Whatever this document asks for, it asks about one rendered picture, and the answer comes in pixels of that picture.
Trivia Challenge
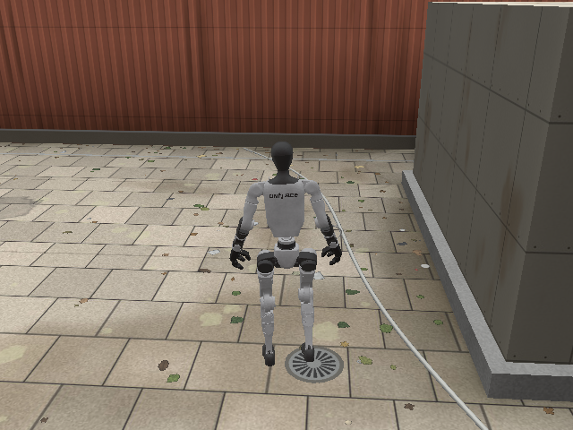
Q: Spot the robot right foot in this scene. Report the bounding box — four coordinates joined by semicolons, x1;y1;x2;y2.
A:
301;343;314;362

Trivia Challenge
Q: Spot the left robot upper arm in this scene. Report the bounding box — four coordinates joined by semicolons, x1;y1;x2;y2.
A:
240;181;265;231

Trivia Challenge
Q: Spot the right robot upper arm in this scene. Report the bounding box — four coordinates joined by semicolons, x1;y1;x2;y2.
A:
302;179;329;228

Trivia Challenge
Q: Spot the robot left forearm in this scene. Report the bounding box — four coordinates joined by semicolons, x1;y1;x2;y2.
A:
232;217;249;252

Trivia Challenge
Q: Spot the robot right forearm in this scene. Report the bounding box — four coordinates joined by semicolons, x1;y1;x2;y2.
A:
321;214;338;248

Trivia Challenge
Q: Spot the left robot hand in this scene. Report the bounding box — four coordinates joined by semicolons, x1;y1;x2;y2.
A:
229;249;251;270

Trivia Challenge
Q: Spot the right robot hand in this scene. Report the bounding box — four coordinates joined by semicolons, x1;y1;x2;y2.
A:
321;244;342;265

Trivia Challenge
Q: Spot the humanoid robot head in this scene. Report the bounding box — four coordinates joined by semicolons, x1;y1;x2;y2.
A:
268;142;299;185

